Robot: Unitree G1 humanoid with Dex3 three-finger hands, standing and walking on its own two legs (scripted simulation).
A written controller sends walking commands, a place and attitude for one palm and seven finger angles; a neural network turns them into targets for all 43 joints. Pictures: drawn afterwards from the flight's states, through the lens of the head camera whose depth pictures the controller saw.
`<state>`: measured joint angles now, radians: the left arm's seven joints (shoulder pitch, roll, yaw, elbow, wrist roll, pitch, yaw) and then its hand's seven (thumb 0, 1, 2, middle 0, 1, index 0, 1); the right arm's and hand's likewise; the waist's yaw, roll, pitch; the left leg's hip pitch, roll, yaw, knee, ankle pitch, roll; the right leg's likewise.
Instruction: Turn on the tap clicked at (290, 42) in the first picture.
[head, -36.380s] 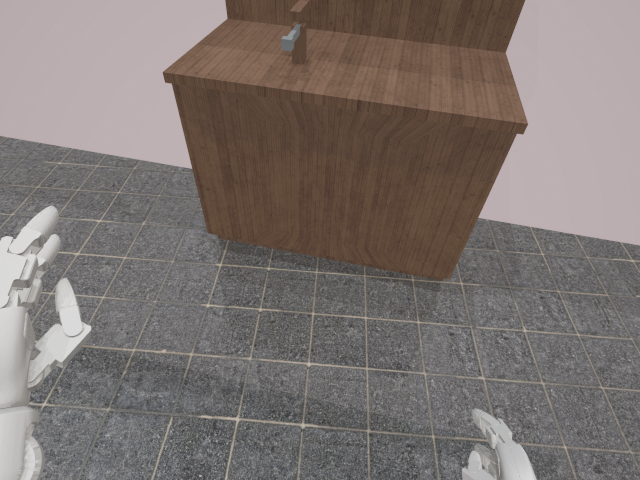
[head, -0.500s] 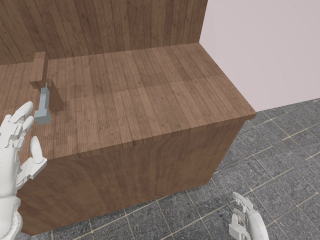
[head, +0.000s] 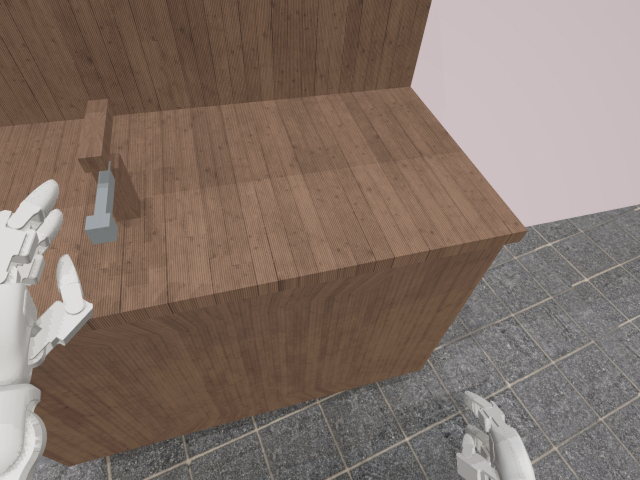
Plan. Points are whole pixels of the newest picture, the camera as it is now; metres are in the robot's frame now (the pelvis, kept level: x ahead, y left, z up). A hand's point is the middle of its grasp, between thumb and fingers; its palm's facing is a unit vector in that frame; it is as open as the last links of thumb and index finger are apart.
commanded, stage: look again from close up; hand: left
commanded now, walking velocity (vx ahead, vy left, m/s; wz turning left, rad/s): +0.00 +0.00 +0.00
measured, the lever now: (101, 228) +0.37 +0.33 +0.09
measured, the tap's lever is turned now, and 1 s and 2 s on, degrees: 0 0 0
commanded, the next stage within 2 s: come to a stop and stand still in 0.20 s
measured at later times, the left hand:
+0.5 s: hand (18, 254) +0.24 +0.29 +0.21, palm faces +0.56 -0.71 -0.44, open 7.4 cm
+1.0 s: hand (101, 297) +0.22 +0.22 +0.18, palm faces +0.40 -0.85 -0.36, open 7.4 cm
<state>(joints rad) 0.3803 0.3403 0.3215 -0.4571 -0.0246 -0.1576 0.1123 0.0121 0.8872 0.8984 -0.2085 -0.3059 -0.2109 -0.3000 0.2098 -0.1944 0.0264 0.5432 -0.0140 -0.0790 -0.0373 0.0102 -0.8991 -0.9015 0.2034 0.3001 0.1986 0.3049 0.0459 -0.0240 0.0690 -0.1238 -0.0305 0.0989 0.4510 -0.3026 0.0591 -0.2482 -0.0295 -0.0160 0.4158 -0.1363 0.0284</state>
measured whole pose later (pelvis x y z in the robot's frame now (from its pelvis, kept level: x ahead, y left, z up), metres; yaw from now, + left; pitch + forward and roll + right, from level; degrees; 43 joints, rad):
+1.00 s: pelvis +0.00 -0.02 +0.00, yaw -1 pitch -2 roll -1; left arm 0.37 0.35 0.36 -0.45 -0.03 -0.23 0.10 0.01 0.89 0.90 -0.21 -0.31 -0.21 -0.30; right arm 0.21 -0.23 0.00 0.56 0.00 -0.15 -0.02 0.01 -0.90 -0.90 0.20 0.30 0.20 0.30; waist 0.03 -0.01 0.05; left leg -0.13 0.01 0.10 0.48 -0.31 0.04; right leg -0.25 0.00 -0.02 0.42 -0.13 0.00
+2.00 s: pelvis +0.00 -0.01 +0.00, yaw +3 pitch -3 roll +0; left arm 0.14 0.47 0.35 -0.28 0.00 -0.14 0.05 0.01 0.88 0.90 -0.21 -0.31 -0.22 -0.30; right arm 0.25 -0.22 0.05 0.56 -0.04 -0.11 -0.03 0.01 -0.90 -0.90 0.20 0.30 0.19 0.30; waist 0.07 -0.02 0.06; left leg -0.13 -0.04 0.05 0.46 -0.29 0.04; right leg -0.23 -0.03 -0.02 0.44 -0.15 0.00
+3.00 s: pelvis +0.01 -0.05 -0.01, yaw +7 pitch -1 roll +0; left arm 0.40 0.27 0.25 -0.42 -0.16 -0.02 0.10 0.01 0.89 0.90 -0.20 -0.31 -0.21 -0.30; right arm 0.20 -0.24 0.02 0.68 0.00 -0.23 -0.07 0.01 -0.90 -0.90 0.20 0.30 0.20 0.30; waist 0.10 0.05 -0.03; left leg -0.23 -0.03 -0.04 0.62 -0.38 0.01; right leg -0.33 -0.01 -0.09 0.62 -0.28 -0.03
